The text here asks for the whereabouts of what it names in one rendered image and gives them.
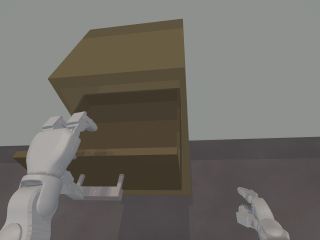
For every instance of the left robot forearm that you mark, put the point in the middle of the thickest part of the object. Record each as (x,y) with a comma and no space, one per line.
(31,208)

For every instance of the right robot hand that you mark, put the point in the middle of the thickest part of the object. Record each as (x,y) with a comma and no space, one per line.
(249,216)

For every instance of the left robot hand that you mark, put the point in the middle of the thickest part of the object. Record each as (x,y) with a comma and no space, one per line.
(53,149)

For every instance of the cabinet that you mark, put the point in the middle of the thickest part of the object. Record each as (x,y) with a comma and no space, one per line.
(137,57)

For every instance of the handle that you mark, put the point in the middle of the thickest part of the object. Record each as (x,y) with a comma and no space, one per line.
(101,193)

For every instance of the drawer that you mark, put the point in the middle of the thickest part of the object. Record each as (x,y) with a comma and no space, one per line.
(139,134)

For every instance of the right robot forearm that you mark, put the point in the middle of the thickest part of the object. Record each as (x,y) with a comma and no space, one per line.
(270,229)

